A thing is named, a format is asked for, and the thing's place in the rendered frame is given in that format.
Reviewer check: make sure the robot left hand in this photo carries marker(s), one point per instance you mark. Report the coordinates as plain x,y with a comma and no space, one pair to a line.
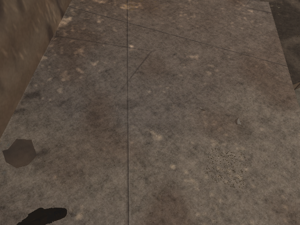
43,216

